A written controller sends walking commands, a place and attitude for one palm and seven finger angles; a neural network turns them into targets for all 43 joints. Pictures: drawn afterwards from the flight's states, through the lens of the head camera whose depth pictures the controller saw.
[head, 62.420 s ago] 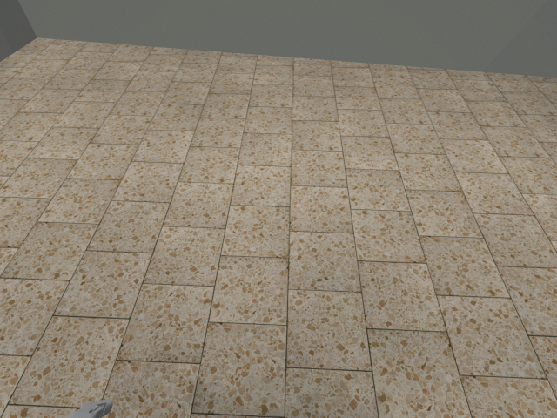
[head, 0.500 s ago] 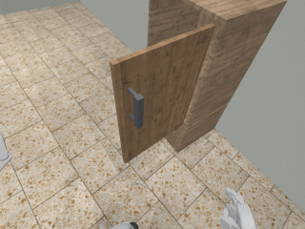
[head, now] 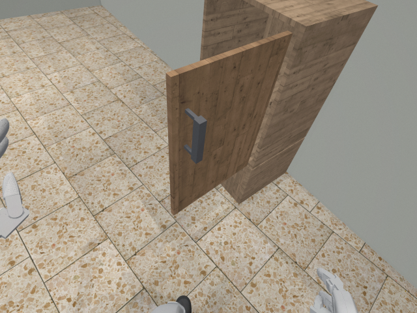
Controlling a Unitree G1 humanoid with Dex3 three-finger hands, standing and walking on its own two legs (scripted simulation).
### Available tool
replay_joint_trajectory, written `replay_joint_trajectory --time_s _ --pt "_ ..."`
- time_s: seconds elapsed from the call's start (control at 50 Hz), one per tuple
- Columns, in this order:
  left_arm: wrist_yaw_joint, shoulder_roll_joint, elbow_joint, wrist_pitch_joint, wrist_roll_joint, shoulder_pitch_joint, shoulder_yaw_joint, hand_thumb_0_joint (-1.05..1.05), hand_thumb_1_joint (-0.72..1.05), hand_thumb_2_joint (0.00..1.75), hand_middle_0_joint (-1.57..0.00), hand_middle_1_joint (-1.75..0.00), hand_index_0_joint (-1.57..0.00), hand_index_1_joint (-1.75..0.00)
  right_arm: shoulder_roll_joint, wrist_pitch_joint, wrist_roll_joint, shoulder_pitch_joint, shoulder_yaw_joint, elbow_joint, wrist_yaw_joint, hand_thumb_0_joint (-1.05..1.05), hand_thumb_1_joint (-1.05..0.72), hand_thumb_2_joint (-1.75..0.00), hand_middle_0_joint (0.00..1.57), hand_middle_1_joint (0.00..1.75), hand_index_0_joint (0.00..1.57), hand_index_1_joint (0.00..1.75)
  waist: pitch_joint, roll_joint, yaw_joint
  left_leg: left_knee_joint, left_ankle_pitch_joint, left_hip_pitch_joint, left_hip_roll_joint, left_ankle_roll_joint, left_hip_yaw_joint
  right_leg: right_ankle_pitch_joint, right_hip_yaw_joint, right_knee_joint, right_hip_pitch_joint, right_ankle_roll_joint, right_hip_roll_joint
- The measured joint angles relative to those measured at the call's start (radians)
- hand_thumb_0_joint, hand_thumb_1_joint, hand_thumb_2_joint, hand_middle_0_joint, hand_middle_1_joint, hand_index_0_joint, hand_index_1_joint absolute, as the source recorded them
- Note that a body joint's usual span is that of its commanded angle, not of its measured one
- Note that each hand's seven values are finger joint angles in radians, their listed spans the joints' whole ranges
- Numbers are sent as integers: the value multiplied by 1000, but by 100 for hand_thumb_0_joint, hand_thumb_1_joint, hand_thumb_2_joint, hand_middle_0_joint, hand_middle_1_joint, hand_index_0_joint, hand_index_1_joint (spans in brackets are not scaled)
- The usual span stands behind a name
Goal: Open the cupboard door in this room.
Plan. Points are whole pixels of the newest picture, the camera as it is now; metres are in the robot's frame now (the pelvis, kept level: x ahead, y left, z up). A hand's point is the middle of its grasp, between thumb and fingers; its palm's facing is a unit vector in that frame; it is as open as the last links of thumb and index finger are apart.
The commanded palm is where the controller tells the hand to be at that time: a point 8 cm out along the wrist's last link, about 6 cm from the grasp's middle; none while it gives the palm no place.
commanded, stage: step back with the hand held close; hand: left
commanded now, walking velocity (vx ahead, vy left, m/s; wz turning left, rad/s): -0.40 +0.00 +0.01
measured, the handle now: (193, 136) +0.51 +0.07 +0.02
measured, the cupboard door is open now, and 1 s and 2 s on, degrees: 93 93 93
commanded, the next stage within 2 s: stop stepping back and stand still in 0.28 s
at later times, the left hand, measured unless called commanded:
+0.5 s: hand out of the picture +0.13 +0.27 +0.17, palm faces +0.20 -0.86 -0.48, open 7.4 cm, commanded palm +0.06 +0.33 +0.19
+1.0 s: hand out of the picture +0.05 +0.31 +0.18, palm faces +0.38 -0.80 -0.46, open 7.4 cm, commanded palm -0.01 +0.35 +0.19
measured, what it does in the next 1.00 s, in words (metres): walks backwards: left foot, then right foot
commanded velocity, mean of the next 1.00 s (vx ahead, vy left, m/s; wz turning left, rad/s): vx -0.02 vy -0.03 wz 0.03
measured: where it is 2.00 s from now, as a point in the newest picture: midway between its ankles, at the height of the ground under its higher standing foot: outside the picture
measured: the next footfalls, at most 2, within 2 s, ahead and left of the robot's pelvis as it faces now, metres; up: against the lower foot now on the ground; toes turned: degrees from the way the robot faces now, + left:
left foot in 0.32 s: +0.05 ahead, +0.10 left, +0.00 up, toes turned -4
right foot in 0.66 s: -0.13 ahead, -0.05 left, +0.00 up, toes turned +3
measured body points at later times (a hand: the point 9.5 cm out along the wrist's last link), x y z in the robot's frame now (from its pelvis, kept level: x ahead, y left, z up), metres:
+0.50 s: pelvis -0.11 +0.04 +0.02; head -0.06 +0.09 +0.46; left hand +0.11 +0.32 +0.20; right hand +0.04 -0.19 -0.05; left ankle +0.01 +0.11 -0.73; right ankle -0.16 -0.08 -0.66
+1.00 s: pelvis -0.17 +0.06 +0.00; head -0.17 +0.07 +0.45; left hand +0.03 +0.35 +0.20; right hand -0.05 -0.18 -0.08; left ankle -0.13 +0.18 -0.73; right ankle -0.20 -0.03 -0.71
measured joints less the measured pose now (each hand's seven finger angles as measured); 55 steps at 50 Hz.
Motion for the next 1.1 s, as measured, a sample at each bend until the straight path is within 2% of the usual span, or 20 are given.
replay_joint_trajectory --time_s 0.1,0.16,0.2,0.24,0.28,0.32,0.38,0.46,0.52,0.6,0.64,0.66,0.7,0.74,0.78,0.86,0.9,0.96,1.04,1.1 --pt "-4 16 -20 20 -7 -23 10 1 89 90 -21 -31 -21 -30 52 -19 -23 -39 7 -9 19 2 -90 -90 21 30 21 30 5 -6 13 -156 99 31 17 -5 24 -153 -33 175 -55 -41 24" --pt "4 33 -55 29 -18 -1 17 1 89 90 -21 -31 -21 -30 73 -31 -21 -56 20 -26 34 2 -90 -90 21 31 21 30 -22 -31 26 -126 53 -17 13 -31 65 -166 -49 54 -7 -73 -9" --pt "7 17 -65 22 -4 3 10 1 89 90 -21 -31 -21 -30 71 -27 -30 -76 27 -12 43 2 -90 -90 21 31 21 30 -33 -45 58 127 -176 -92 -5 -92 21 -9 -17 21 -26 -49 -33" --pt "1 -10 -55 25 20 -10 -17 1 89 90 -21 -31 -21 -30 68 -11 -34 -60 30 13 46 1 -90 -90 21 31 21 30 -54 -57 65 370 -329 -102 -28 -107 -15 20 6 18 -19 -5 -51" --pt "-8 -27 -44 35 39 -45 -36 1 89 90 -21 -31 -21 -30 65 0 -24 -35 43 21 32 1 -90 -90 21 31 21 30 -69 -80 54 364 -369 -34 -32 -112 -8 24 7 -1 -11 25 -76" --pt "-11 -38 -40 44 48 -88 -40 1 89 90 -21 -31 -21 -30 37 -5 -16 -30 50 3 13 1 -90 -90 21 31 21 30 -58 -52 31 162 -182 64 -6 -93 -27 21 -22 50 -55 38 -70" --pt "-24 10 -18 41 27 -135 -5 1 89 90 -21 -31 -21 -30 58 -29 -13 -81 26 16 17 2 -90 -90 21 31 21 30 21 -87 9 105 -171 60 -35 -14 -8 -153 40 297 -180 18 -52" --pt "-26 40 -96 65 1 -7 26 1 89 90 -21 -31 -21 -30 77 -70 -13 -64 32 -13 47 2 -90 -90 21 30 21 30 49 -79 -19 -16 -83 89 -5 -8 -5 -160 14 464 -245 22 -1" --pt "-20 50 -170 80 1 102 22 1 89 90 -21 -31 -21 -30 79 -76 -11 -10 32 -29 49 2 -90 -90 21 31 21 30 22 -72 -21 -101 -40 115 10 -18 -2 -134 -35 416 -199 18 -7" --pt "1 62 -150 97 7 134 21 1 89 90 -22 -31 -22 -30 73 -54 -24 46 20 -15 28 1 -90 -90 21 31 21 30 -27 -50 -25 -198 -72 133 1 -66 -14 -210 -101 153 -33 -18 -3" --pt "12 81 -133 111 4 135 50 1 89 90 -22 -31 -22 -30 66 -38 -24 56 17 -18 24 1 -90 -90 21 31 21 30 -51 -79 -19 -123 -181 66 -35 -97 18 -183 -98 -50 52 -59 -32" --pt "13 80 -130 116 1 128 63 1 89 90 -21 -31 -22 -30 53 -31 -23 47 17 -15 22 1 -90 -90 21 31 21 30 -54 -88 0 -1 -236 2 -46 -105 26 -101 -80 -101 46 -81 -53" --pt "7 45 -102 120 2 89 50 1 89 90 -21 -31 -22 -30 23 -10 -21 25 12 33 24 1 -90 -90 21 31 21 30 -53 -58 26 282 -282 -76 -28 -115 -8 49 -76 -53 4 -75 -48" --pt "6 4 -41 112 9 38 16 1 89 90 -21 -31 -22 -30 13 2 -8 42 5 72 17 2 -90 -90 21 31 21 30 -77 -49 25 404 -296 -67 -13 -107 -13 39 -82 -33 9 -50 -55" --pt "13 -41 18 111 21 -1 -14 1 89 90 -21 -31 -21 -30 6 -1 0 73 3 85 5 2 -90 -90 21 31 21 30 -103 -49 16 363 -325 5 9 -88 4 16 -93 -21 18 -33 -70" --pt "21 -97 54 113 33 -35 -53 1 89 90 -21 -31 -21 -30 -15 -26 5 107 -2 72 -18 2 -90 -90 21 30 21 30 -109 -34 -20 132 -303 169 40 -62 17 -44 -132 73 -3 -12 -93" --pt "20 -89 44 111 31 -34 -39 1 89 90 -21 -31 -21 -30 1 -30 6 84 1 64 -19 2 -90 -90 20 30 20 30 -77 -62 -19 148 -290 173 22 -70 39 -55 -105 141 -30 -5 -113" --pt "18 -52 24 98 35 -20 -3 1 89 90 -21 -31 -21 -30 39 -57 -4 57 11 41 -6 2 -91 -90 20 30 20 30 -46 -68 -32 124 -276 182 21 -72 50 -131 -83 279 -103 4 -98" --pt "17 -6 -11 80 31 16 22 1 89 90 -21 -31 -21 -30 72 -69 -2 50 38 4 23 2 -90 -90 20 30 20 30 -26 -45 -34 95 -249 186 33 -84 44 -73 -120 128 -82 5 -86" --pt "7 -5 -3 67 32 31 12 1 89 90 -21 -31 -21 -30 63 -46 -1 42 39 0 32 2 -90 -90 21 31 21 30 -27 -2 -24 221 -355 126 36 -82 12 45 -138 86 -83 -48 -69"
